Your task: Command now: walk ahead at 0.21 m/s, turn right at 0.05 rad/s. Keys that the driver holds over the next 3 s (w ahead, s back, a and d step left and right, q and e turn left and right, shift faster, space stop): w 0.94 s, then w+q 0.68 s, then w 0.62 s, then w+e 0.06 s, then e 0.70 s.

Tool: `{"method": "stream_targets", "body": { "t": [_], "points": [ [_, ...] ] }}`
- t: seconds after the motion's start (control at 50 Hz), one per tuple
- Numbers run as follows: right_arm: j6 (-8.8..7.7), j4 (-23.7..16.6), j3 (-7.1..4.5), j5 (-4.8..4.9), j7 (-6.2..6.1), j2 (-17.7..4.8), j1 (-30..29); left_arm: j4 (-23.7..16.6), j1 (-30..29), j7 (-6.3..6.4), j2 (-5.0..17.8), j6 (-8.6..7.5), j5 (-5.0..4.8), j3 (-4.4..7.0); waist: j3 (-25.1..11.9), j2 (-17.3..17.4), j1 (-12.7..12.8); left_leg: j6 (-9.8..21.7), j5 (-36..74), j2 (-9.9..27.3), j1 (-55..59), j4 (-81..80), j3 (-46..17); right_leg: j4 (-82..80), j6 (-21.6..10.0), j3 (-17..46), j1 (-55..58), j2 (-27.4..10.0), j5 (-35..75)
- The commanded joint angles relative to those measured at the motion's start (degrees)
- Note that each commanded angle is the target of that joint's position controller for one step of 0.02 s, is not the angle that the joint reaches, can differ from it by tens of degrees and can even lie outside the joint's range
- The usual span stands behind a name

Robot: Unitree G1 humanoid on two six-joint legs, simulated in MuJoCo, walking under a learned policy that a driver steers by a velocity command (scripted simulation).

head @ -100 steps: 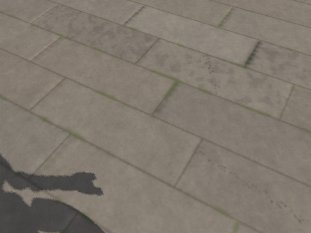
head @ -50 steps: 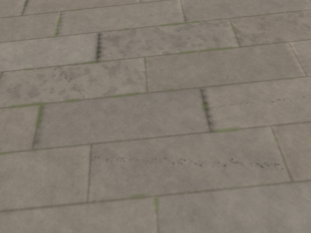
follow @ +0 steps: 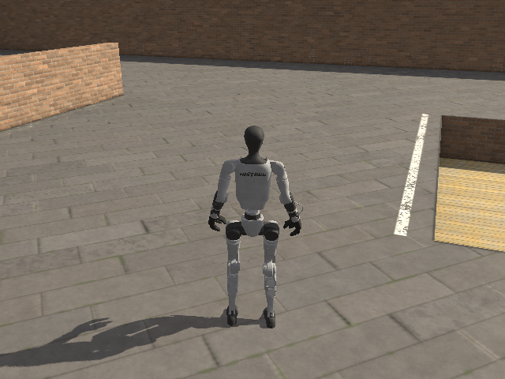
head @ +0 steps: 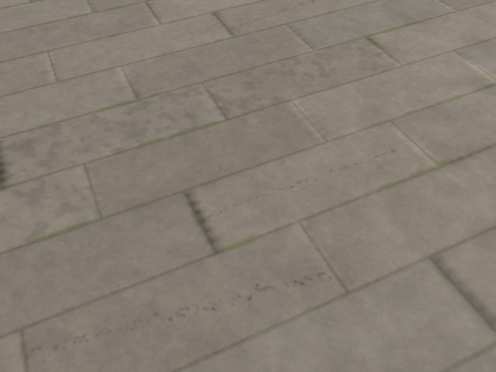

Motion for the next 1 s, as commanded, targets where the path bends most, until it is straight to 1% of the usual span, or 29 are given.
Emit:
{"method": "stream_targets", "body": {
  "t": [0.02, 0.08, 0.12, 0.16, 0.18, 0.2, 0.22, 0.24, 0.26, 0.28, 0.32, 0.4, 0.48, 0.54, 0.6, 0.64, 0.66, 0.68, 0.7, 0.72, 0.74, 0.76, 0.78, 0.8, 0.82, 0.84, 0.88, 0.94, 1.0],
  "points": [
    [-2.76, -6.9, -1.66, 1.48, 0.41, -5.5, -7.8, -1.1, 5.8, 0.59, 12.7, -1.77, -0.59, 3.82, 8.7, -13.2, 4.7, 3.0, -8.7, 1.2, -20.8, 12.6, -2.0, -20.8, -12.9, 27.9, 2.5, -19.0, -21.5],
    [-4.33, -6.1, -1.19, 1.23, 1.96, -4.5, -6.5, -1.7, 2.5, 0.32, 11.7, -2.53, -1.52, 3.68, 5.7, -9.0, 3.2, 4.7, -4.4, 2.2, -17.2, 5.2, -1.1, -19.6, -11.1, 20.8, 4.8, -16.5, -11.0],
    [-4.71, -4.0, -1.1, 0.84, 2.69, -4.1, -2.2, -2.2, -0.5, -0.19, 12.5, -2.27, -1.8, 3.91, 2.6, -8.1, 0.4, 4.2, 6.4, -0.5, -2.9, -3.0, 2.3, -17.5, -9.4, 13.6, -2.0, -12.7, -4.1],
    [-4.4, -0.3, -1.88, 0.64, 2.57, -5.0, 6.8, -1.9, -0.2, -0.53, 10.5, -2.13, -1.33, 3.39, -0.3, -5.8, -3.4, 2.9, 12.8, -3.8, 12.8, -6.8, 4.5, -11.0, -7.2, 9.3, -10.1, -9.5, -3.9],
    [-4.33, 0.6, -2.37, 0.86, 2.13, -6.3, 11.7, -2.0, -0.4, -0.74, 7.6, -2.49, -0.78, 2.48, -1.2, -1.8, -5.6, 4.1, 9.6, 0.0, 19.1, -9.5, -1.0, -1.6, -4.6, 5.8, -14.9, -6.5, -3.3],
    [-4.39, -0.1, -3.59, 0.4, 1.57, -13.4, 16.2, -4.3, -0.2, -0.86, 3.3, -3.36, 0.05, 1.19, -3.6, 14.2, -5.9, 10.3, 0.0, 14.5, 24.3, -19.4, -24.0, 20.3, 0.6, -1.5, -24.2, 0.4, -9.4],
    [-4.77, -0.6, -3.63, -0.4, 2.13, -14.1, 15.8, -5.6, -0.2, -0.47, 7.5, -4.35, -1.76, 2.43, -2.5, 14.6, -5.4, 17.3, -15.7, 21.2, 21.7, -28.3, -43.3, 31.9, 1.2, 2.5, -31.9, 1.6, -15.2],
    [-5.15, -1.6, -2.66, -0.3, 2.1, -11.1, 11.0, -5.1, -0.5, -0.41, 10.5, -4.99, -3.04, 3.38, 3.7, 8.6, -3.4, 17.0, -20.7, 21.2, 18.4, -29.1, -40.8, 36.3, 0.0, 4.4, -36.4, -2.5, -10.2],
    [-5.36, -2.1, -2.08, -0.33, 1.99, -9.0, 8.6, -4.3, -0.7, -0.55, 10.8, -5.25, -2.9, 3.48, 6.3, 6.2, -2.4, 15.2, -16.2, 18.4, 16.5, -28.7, -34.1, 36.4, -0.8, 3.3, -37.2, -4.6, -4.2],
    [-5.41, -2.5, -1.74, -0.7, 1.98, -8.3, 7.2, -3.4, -0.7, -0.61, 9.9, -5.42, -2.05, 3.45, 6.2, 4.1, -1.8, 13.6, -8.9, 15.6, 15.8, -28.6, -28.3, 35.0, -1.0, 2.6, -36.5, -6.0, 0.5],
    [-5.25, -2.5, -1.22, -0.94, 1.74, -7.1, 7.1, -2.6, -0.5, -1.15, 9.0, -5.47, -1.15, 3.6, 4.9, 4.4, -1.2, 11.3, 4.6, 11.4, 14.8, -29.0, -19.4, 31.8, -0.6, 1.4, -33.0, -7.5, 7.2],
    [-4.77, -1.2, -0.95, -0.35, 1.27, -6.7, 10.5, -3.6, -3.5, -1.68, 6.8, -5.16, -0.74, 3.12, 3.5, 2.9, -1.8, 11.5, 27.0, 9.5, 16.8, -29.0, -10.7, 25.6, 1.8, -1.5, -34.5, -7.1, 13.8],
    [-3.87, 0.2, -0.87, -0.26, 0.21, -7.0, 12.2, -6.3, -11.9, -2.58, 4.4, -5.9, -1.1, 1.9, 5.4, 3.0, -3.9, 10.1, 30.3, 7.3, 13.8, -30.6, -5.2, 10.3, 2.9, -4.0, -29.9, -5.6, 22.8],
    [-3.58, 1.7, -1.11, 0.08, -0.09, -7.8, 14.7, -7.8, -16.9, -3.63, 4.3, -6.48, -1.46, 1.56, 7.2, 2.6, -4.9, 10.6, 29.9, 8.8, 15.1, -30.9, -4.9, 3.1, 2.3, -4.7, -27.9, -4.2, 25.3],
    [-2.92, 3.0, -1.42, 0.46, -0.14, -8.1, 15.4, -9.1, -19.7, -4.53, 5.0, -7.08, -1.64, 1.64, 7.7, 3.0, -4.0, 11.1, 36.2, 11.4, 20.4, -28.0, -5.0, -0.9, -0.1, -4.4, -27.8, -3.1, 22.3],
    [-2.5, 3.0, -1.87, 0.39, -0.4, -9.3, 14.3, -8.6, -17.1, -4.58, 7.0, -7.17, -1.42, 2.41, 4.3, 4.7, -1.3, 10.2, 52.3, 12.0, 23.7, -22.5, -4.6, -1.9, -2.4, -5.5, -22.5, -0.9, 18.3],
    [-2.14, 3.0, -2.15, 0.23, -0.58, -10.1, 13.9, -7.6, -13.1, -4.23, 8.7, -6.96, -1.27, 3.2, 0.7, 6.1, 1.1, 9.7, 62.9, 11.8, 25.0, -17.0, -4.3, -1.5, -3.7, -6.5, -17.1, 0.8, 16.0],
    [-1.55, 2.7, -2.1, -0.06, -0.67, -10.1, 12.6, -5.3, -4.6, -3.63, 11.0, -6.75, -1.32, 4.41, -5.1, 6.0, 5.8, 8.6, 69.1, 10.1, 23.3, -6.8, -2.6, -3.3, -5.7, -7.7, -5.7, 2.1, 17.6],
    [-1.55, 1.6, -1.56, -0.62, -0.83, -9.4, 11.7, -2.8, 5.9, -2.73, 13.2, -6.36, -0.89, 5.2, -12.5, 5.0, 10.4, 7.2, 59.8, 8.7, 11.3, 6.9, -2.7, -0.6, -8.8, -1.7, 13.8, -3.9, 19.2],
    [-2.46, 0.0, 0.76, -1.14, 0.03, -1.2, 18.9, -1.4, 12.6, -2.37, 18.5, -6.11, 0.28, 6.48, -22.6, -9.6, 6.9, 3.0, 19.8, -2.0, -14.0, 31.6, -1.7, -0.5, -18.7, 26.4, 38.7, -20.9, 9.7],
    [-3.91, 1.5, 0.51, 0.03, 0.48, -3.7, 18.3, -0.5, 13.2, -2.28, 13.0, -6.09, -0.43, 5.21, -26.6, -10.9, 8.1, 3.3, -8.3, -5.7, -21.3, 40.1, -9.7, -10.0, -20.1, 41.5, 39.4, -24.6, 2.2],
    [-4.8, -1.2, -1.01, 2.02, 0.91, -8.3, 10.6, -0.6, 8.0, -1.93, 10.9, -5.85, -1.04, 4.32, -14.0, -9.2, 7.5, 3.7, -5.5, -1.8, -26.4, 41.8, -9.2, -12.9, -16.7, 32.4, 29.5, -22.0, -0.8],
    [-5.36, -2.7, -0.88, 2.32, 0.93, -8.3, 6.0, -0.8, 3.7, -1.83, 9.7, -5.73, -1.1, 3.9, -6.8, -4.8, 5.6, 4.0, -0.1, 1.3, -25.9, 38.7, -7.0, -15.2, -14.8, 24.5, 19.3, -19.7, 2.1],
    [-5.45, -2.9, -0.93, 1.5, 0.78, -7.3, 4.1, -0.7, 1.0, -2.08, 8.5, -5.9, -0.63, 3.47, -2.2, -1.7, 3.5, 3.6, 3.3, 3.3, -24.3, 35.0, -5.7, -17.4, -13.8, 19.4, 11.0, -17.2, 7.3],
    [-4.93, -2.5, -1.19, 0.89, 0.68, -6.9, 5.3, -0.8, -0.7, -2.24, 7.3, -6.36, 0.12, 3.12, -0.9, -3.0, 1.1, 3.2, 5.9, 5.1, -20.6, 32.6, -6.0, -19.3, -13.0, 15.3, 5.6, -14.9, 11.0],
    [-4.26, -1.8, -0.96, 0.75, 0.7, -5.6, 7.3, -0.5, -1.7, -2.4, 7.2, -6.66, 0.21, 3.18, -0.9, -4.5, -0.3, 2.5, 7.0, 5.9, -17.8, 31.3, -5.9, -21.2, -13.2, 13.2, 2.0, -13.9, 12.2],
    [-3.15, -1.5, -0.56, 0.36, 0.48, -3.8, 8.0, 0.9, -1.7, -2.62, 7.9, -7.56, -0.42, 3.38, 0.4, -4.8, -1.6, 1.0, 7.8, 6.8, -16.8, 28.0, -4.9, -23.4, -14.1, 9.1, -2.7, -13.2, 15.9],
    [-3.13, -4.1, -0.29, -0.49, 0.17, -3.5, 1.2, 2.8, 0.3, -2.03, 10.0, -7.85, -0.44, 3.82, 3.2, -4.3, -0.2, -0.9, 16.2, 7.6, -20.5, 18.1, -4.0, -25.1, -13.8, 4.7, -4.0, -11.8, 18.6],
    [-3.84, -5.1, 0.38, 0.01, 1.03, -2.1, -4.7, 3.8, 1.8, -1.53, 11.5, -7.48, -0.46, 3.98, 3.5, -3.8, 2.5, -0.3, 27.5, 5.8, -18.2, 4.7, -1.9, -24.8, -11.2, -1.3, -2.3, -10.0, 19.7]
  ]
}}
